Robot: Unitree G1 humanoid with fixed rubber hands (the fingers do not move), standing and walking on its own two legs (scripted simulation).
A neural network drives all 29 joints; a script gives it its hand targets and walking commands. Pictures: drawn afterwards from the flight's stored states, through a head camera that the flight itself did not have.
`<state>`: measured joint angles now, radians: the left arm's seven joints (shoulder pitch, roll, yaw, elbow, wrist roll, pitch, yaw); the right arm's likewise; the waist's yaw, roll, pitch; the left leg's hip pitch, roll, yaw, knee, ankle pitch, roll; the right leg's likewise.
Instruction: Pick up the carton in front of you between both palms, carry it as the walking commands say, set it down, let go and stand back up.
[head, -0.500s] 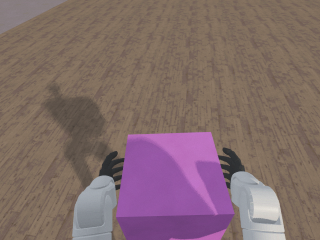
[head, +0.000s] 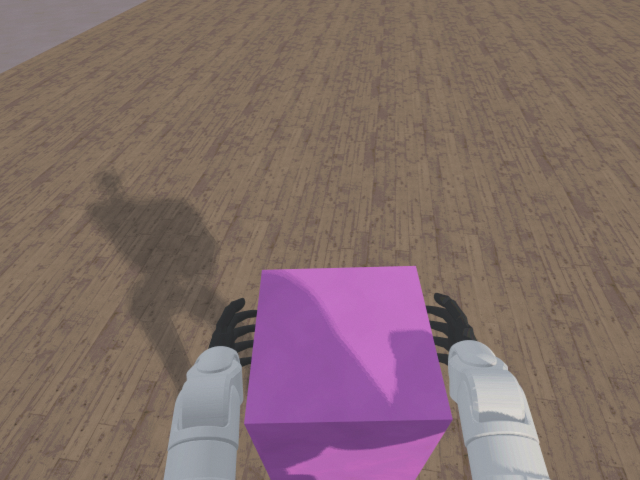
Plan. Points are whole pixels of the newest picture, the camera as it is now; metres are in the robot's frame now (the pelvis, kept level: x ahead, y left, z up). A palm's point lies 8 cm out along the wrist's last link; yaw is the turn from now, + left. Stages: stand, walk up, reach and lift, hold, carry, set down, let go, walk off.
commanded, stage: carry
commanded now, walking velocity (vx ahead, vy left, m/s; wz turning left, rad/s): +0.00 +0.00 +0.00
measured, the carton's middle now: (341, 378) +0.30 +0.00 -0.04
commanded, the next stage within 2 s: hold in 0.88 s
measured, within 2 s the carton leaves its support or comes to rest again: neither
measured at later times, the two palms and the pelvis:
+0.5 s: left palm (215, 372) +0.26 +0.16 +0.04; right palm (463, 366) +0.26 -0.14 +0.04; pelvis -0.02 +0.01 +0.00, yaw +0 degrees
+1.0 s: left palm (203, 388) +0.24 +0.17 +0.04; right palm (457, 378) +0.25 -0.13 +0.04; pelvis -0.03 +0.01 +0.01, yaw +3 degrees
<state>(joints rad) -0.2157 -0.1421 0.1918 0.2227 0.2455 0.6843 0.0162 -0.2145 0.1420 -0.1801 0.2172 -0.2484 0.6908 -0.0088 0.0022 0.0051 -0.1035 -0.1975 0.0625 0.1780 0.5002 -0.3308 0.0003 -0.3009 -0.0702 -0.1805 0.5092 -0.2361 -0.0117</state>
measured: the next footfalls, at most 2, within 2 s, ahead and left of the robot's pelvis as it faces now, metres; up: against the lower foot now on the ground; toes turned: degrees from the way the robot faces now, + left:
none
